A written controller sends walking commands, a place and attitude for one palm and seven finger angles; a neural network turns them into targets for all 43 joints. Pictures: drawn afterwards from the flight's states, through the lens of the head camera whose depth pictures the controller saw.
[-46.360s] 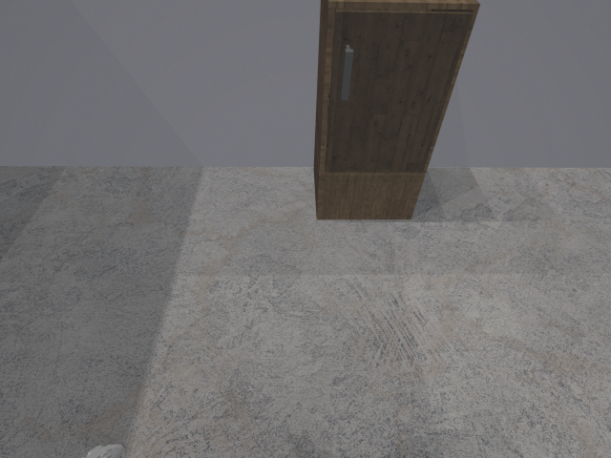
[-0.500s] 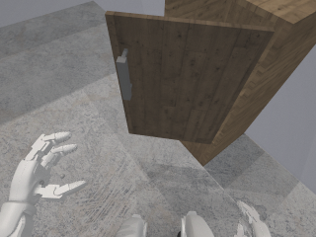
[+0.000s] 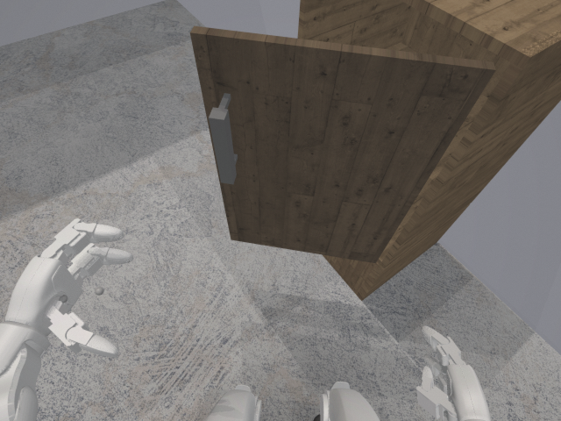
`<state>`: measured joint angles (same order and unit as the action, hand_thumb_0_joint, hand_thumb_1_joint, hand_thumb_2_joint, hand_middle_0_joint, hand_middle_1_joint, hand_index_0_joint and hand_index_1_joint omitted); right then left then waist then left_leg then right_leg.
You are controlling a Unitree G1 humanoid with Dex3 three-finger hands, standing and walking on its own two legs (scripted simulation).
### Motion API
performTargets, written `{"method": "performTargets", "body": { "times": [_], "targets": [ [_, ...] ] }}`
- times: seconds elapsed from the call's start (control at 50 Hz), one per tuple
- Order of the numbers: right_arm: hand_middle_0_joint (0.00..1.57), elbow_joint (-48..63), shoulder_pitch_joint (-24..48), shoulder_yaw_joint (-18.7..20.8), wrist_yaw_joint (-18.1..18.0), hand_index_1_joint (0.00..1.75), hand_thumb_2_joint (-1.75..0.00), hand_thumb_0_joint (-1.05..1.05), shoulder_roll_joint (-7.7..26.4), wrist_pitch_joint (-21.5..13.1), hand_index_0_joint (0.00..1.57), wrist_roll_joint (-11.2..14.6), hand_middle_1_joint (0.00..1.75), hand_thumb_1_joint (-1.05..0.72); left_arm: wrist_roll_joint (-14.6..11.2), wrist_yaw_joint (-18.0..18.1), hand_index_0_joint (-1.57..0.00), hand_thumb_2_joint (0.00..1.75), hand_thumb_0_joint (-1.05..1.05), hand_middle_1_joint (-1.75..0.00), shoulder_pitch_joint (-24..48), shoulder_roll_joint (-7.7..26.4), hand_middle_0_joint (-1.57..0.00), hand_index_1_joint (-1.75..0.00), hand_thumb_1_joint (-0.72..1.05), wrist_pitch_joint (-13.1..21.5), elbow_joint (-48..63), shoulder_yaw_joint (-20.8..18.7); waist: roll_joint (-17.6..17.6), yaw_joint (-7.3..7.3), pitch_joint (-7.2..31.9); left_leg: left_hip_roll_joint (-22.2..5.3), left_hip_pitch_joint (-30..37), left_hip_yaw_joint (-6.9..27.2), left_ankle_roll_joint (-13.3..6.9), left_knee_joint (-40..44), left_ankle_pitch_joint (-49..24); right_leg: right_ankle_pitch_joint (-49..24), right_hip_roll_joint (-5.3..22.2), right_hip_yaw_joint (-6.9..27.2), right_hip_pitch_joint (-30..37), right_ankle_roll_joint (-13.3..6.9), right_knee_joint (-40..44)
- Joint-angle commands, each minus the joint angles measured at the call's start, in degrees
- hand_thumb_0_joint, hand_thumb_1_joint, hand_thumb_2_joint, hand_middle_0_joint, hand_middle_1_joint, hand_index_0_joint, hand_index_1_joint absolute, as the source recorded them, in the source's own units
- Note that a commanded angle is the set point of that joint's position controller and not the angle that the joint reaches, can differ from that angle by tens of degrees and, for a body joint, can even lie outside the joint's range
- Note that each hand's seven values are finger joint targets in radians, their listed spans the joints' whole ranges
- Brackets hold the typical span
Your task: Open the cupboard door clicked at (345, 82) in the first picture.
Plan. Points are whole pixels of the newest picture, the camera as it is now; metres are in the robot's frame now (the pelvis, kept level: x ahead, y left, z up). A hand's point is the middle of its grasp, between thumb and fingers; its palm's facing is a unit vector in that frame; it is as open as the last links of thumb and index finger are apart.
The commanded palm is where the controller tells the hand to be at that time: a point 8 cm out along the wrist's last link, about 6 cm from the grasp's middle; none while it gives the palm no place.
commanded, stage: raise the hand with hooked fingers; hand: left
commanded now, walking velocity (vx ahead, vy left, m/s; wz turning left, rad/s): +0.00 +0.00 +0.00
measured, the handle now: (227, 140) +0.54 +0.13 +0.04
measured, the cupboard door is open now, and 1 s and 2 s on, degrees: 45 45 45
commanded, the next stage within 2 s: move the hooked fingers beside the handle in 0.68 s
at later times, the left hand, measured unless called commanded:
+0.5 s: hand (94, 267) +0.29 +0.26 +0.06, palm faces -0.06 -1.00 -0.05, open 14.0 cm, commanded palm +0.26 +0.31 +0.06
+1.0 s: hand (100, 258) +0.30 +0.26 +0.05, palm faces -0.10 -0.99 -0.03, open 14.0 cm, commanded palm +0.29 +0.31 +0.06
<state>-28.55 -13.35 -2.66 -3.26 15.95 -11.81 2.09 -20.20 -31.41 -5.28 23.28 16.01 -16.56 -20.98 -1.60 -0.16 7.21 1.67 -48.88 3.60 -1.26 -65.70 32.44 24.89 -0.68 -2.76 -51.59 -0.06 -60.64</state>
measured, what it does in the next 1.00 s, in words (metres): stands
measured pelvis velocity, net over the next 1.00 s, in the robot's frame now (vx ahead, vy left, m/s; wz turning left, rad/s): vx -0.01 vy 0.00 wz -0.01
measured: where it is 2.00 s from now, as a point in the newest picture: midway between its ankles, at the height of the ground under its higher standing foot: outside the picture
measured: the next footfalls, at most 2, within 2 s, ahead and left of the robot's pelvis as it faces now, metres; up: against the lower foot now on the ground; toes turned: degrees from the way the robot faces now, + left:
none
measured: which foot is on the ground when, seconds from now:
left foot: down 0.00-1.00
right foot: down 0.00-1.00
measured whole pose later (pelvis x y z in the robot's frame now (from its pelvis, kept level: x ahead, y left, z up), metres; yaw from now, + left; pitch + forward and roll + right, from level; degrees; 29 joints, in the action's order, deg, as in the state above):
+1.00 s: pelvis -0.01 +0.00 +0.00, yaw -1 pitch +16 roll -3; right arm -30.6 -14.5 -2.8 -4.1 16.6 -10.8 1.7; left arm -20.4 -34.9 7.3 25.1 18.9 -28.2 -24.0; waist -0.5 1.0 6.8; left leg 1.5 -50.3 3.0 -1.5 -65.9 31.9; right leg 24.0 -0.8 -2.2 -53.0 0.2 -60.5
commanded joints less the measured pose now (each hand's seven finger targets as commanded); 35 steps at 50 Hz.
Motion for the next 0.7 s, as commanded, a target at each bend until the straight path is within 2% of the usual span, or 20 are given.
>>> {"method": "performTargets", "body": {
  "times": [0.0,0.02,0.08,0.12,0.14,0.16,0.18,0.2,0.22,0.26,0.3,0.32,0.34,0.4,0.42,0.5,0.52,0.56,0.62,0.68],
  "targets": [
    [0.20,6.6,-1.3,4.4,-1.4,0.30,-0.90,0.00,8.6,-3.3,0.20,0.0,0.30,-0.90,-3.6,-0.7,-0.30,0.30,0.00,-1.20,11.3,16.1,-0.30,-1.20,-0.50,6.0,12.4,-10.0,-2.4,0.47,18.3,-0.7,6.9,-0.9,0.9,10.2,-23.2,-12.8,-0.9,0.6,16.4,-1.7,6.5],
    [0.20,6.1,-1.5,4.3,-1.4,0.30,-0.90,0.00,8.7,-3.2,0.20,-0.2,0.30,-0.90,-3.7,-0.6,-0.30,0.30,0.00,-1.20,11.6,17.9,-0.30,-1.20,-0.50,6.4,10.9,-11.7,-2.3,0.17,17.8,-0.8,6.1,-1.0,1.0,9.4,-23.7,-13.2,-1.1,0.8,16.3,-2.1,5.9],
    [0.20,5.7,-1.2,4.1,-1.3,0.30,-0.90,0.00,8.5,-2.8,0.20,0.1,0.30,-0.90,-3.8,-1.4,-0.30,0.30,0.00,-1.20,12.0,15.9,-0.30,-1.20,-0.50,6.3,6.8,-10.5,-3.8,0.50,16.0,-0.8,5.2,-1.5,0.9,10.1,-22.0,-11.8,-0.7,0.9,15.4,-1.8,6.4],
    [0.20,5.8,-1.4,4.1,-1.2,0.30,-0.90,0.00,9.0,-2.6,0.20,0.3,0.30,-0.90,-3.7,-2.4,-0.30,0.30,0.00,-1.20,12.7,16.2,-0.30,-1.20,-0.50,5.0,4.0,-10.0,-4.0,0.59,15.0,-0.8,4.9,-1.5,0.8,10.5,-21.1,-10.8,-0.8,1.1,15.2,-2.0,6.9],
    [0.20,5.8,-2.0,4.2,-1.2,0.30,-0.90,0.00,9.2,-2.3,0.20,0.4,0.30,-0.90,-3.3,-3.1,-0.30,0.30,0.00,-1.20,12.9,16.1,-0.30,-1.20,-0.50,4.2,2.8,-9.6,-2.6,0.99,15.5,-0.9,5.2,-1.6,0.6,10.9,-21.1,-11.1,-0.7,1.0,15.3,-1.7,7.3],
    [0.20,6.0,-2.1,4.3,-1.3,0.30,-0.90,0.00,9.4,-2.2,0.20,0.5,0.30,-0.90,-3.3,-3.7,-0.30,0.30,0.00,-1.20,12.8,16.7,-0.30,-1.20,-0.50,3.5,2.2,-9.9,-2.8,0.71,16.1,-0.8,5.1,-1.8,0.5,11.1,-21.4,-11.8,-0.5,1.3,16.2,-1.6,7.6],
    [0.20,6.2,-2.1,4.3,-1.2,0.30,-0.90,0.00,9.3,-2.3,0.20,0.6,0.30,-0.90,-3.2,-4.3,-0.30,0.30,0.00,-1.20,12.7,15.8,-0.30,-1.20,-0.50,3.1,3.1,-8.7,-4.0,0.75,17.2,-0.7,5.9,-1.8,0.4,11.3,-21.8,-12.2,-0.4,1.4,16.2,-1.6,7.7],
    [0.20,6.5,-2.2,4.4,-1.1,0.30,-0.90,0.00,9.4,-2.4,0.20,0.6,0.30,-0.90,-3.3,-4.5,-0.30,0.30,0.00,-1.20,12.1,15.9,-0.30,-1.20,-0.50,2.8,3.4,-9.0,-3.3,0.46,17.5,-0.8,6.3,-1.6,0.4,11.6,-22.8,-12.9,-0.4,1.1,16.8,-1.6,7.8],
    [0.20,6.6,-2.3,4.4,-0.9,0.30,-0.90,0.00,9.5,-2.6,0.20,0.5,0.30,-0.90,-3.6,-4.8,-0.30,0.30,0.00,-1.20,12.1,15.9,-0.30,-1.20,-0.50,2.9,3.9,-8.7,-4.0,0.41,17.6,-0.8,7.0,-1.5,0.5,11.3,-24.5,-14.0,-0.6,1.1,16.7,-1.9,7.4],
    [0.20,6.8,-2.7,4.6,-0.6,0.30,-0.90,0.00,9.3,-2.5,0.20,0.2,0.30,-0.90,-4.2,-4.5,-0.30,0.30,0.00,-1.20,10.9,16.8,-0.30,-1.20,-0.50,3.6,4.7,-10.5,-1.5,0.15,19.3,-0.8,6.5,-1.6,0.3,11.1,-25.3,-15.3,-0.7,1.4,18.4,-1.5,7.6],
    [0.20,6.7,-2.7,4.6,-0.5,0.30,-0.90,0.00,9.3,-2.5,0.20,0.1,0.30,-0.90,-4.5,-3.6,-0.30,0.30,0.00,-1.20,11.2,16.8,-0.30,-1.20,-0.50,4.8,4.6,-11.3,-0.7,0.29,17.5,-0.8,5.1,-1.8,0.3,11.0,-23.1,-13.4,-0.7,1.4,17.4,-1.4,7.8],
    [0.20,6.3,-2.6,4.6,-0.5,0.30,-0.90,0.00,9.4,-2.6,0.20,-0.1,0.30,-0.90,-4.6,-3.2,-0.30,0.30,0.00,-1.20,12.3,18.2,-0.30,-1.20,-0.50,5.6,4.3,-12.2,-0.7,0.26,16.0,-0.9,4.1,-1.7,0.5,10.7,-22.6,-12.7,-0.9,1.5,16.9,-1.9,7.4],
    [0.20,6.3,-2.7,4.5,-0.4,0.30,-0.90,0.00,9.2,-2.4,0.20,-0.1,0.30,-0.90,-4.8,-2.9,-0.30,0.30,0.00,-1.20,12.9,17.7,-0.30,-1.20,-0.50,6.2,4.0,-12.4,-0.3,0.48,16.2,-0.8,4.0,-1.8,0.4,11.0,-21.5,-11.7,-0.9,1.6,16.9,-1.7,7.5],
    [0.20,6.3,-2.6,4.5,-0.5,0.30,-0.90,0.00,9.2,-2.3,0.20,0.1,0.30,-0.90,-4.0,-2.1,-0.30,0.30,0.00,-1.20,13.2,16.6,-0.30,-1.20,-0.50,7.1,3.4,-11.4,-3.1,0.46,15.5,-0.8,4.3,-1.9,0.5,11.7,-19.3,-8.8,-0.5,1.3,15.3,-1.7,7.6],
    [0.20,6.4,-2.6,4.6,-0.5,0.30,-0.90,0.00,9.4,-2.3,0.20,0.0,0.30,-0.90,-3.8,-2.4,-0.30,0.30,0.00,-1.20,14.2,17.4,-0.30,-1.20,-0.50,7.0,3.7,-11.2,-3.8,0.62,15.4,-0.8,4.8,-2.0,0.4,11.4,-19.7,-9.1,-0.7,1.6,15.0,-2.0,7.5],
    [0.20,6.6,-2.7,4.6,-0.5,0.30,-0.90,0.00,9.2,-2.2,0.20,0.3,0.30,-0.90,-3.0,-3.2,-0.30,0.30,0.00,-1.20,12.3,16.7,-0.30,-1.20,-0.50,6.3,5.5,-9.6,-6.0,0.50,17.9,-0.8,7.7,-1.6,0.5,12.4,-21.8,-10.8,-0.5,1.3,16.0,-1.8,8.0],
    [0.20,6.6,-3.0,4.6,-0.6,0.30,-0.90,0.00,9.5,-2.2,0.20,0.1,0.30,-0.90,-2.9,-3.3,-0.30,0.30,0.00,-1.20,13.0,17.8,-0.30,-1.20,-0.50,6.0,5.5,-10.1,-4.6,0.94,17.3,-1.1,7.7,-1.5,0.4,11.9,-22.6,-11.7,-0.8,1.2,15.6,-1.9,7.7],
    [0.20,6.5,-2.6,4.5,-0.7,0.30,-0.90,0.00,9.2,-2.0,0.20,0.2,0.30,-0.90,-3.4,-3.4,-0.30,0.30,0.00,-1.20,12.8,17.2,-0.30,-1.20,-0.50,6.1,5.4,-10.3,-3.5,0.93,17.1,-0.9,6.8,-1.5,0.4,12.2,-21.1,-10.6,-0.7,1.2,16.0,-1.6,8.1],
    [0.20,6.3,-2.2,4.3,-0.9,0.30,-0.90,0.00,9.2,-2.2,0.20,0.0,0.30,-0.90,-4.1,-2.9,-0.30,0.30,0.00,-1.20,14.4,18.4,-0.30,-1.20,-0.50,6.7,5.2,-11.8,-4.6,0.73,15.5,-0.9,6.4,-1.4,0.6,11.9,-20.0,-9.2,-0.9,1.0,14.8,-2.0,7.8],
    [0.20,6.4,-2.1,4.2,-1.0,0.30,-0.90,0.00,9.1,-2.0,0.20,0.2,0.30,-0.90,-4.2,-3.1,-0.30,0.30,0.00,-1.20,14.1,15.6,-0.30,-1.20,-0.50,6.4,2.0,-10.0,-1.9,1.37,13.4,-0.9,4.9,-1.3,0.5,12.4,-16.9,-6.5,-0.8,0.9,13.7,-1.6,8.6]
  ]
}}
